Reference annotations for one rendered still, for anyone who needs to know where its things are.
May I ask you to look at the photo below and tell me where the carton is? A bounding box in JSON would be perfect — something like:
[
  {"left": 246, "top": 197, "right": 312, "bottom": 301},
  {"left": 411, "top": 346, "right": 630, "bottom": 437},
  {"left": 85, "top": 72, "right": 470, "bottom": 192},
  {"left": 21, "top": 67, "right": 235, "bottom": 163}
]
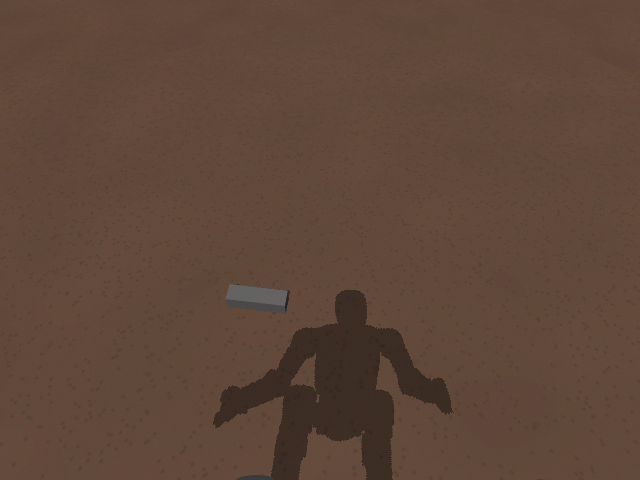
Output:
[{"left": 225, "top": 284, "right": 288, "bottom": 314}]

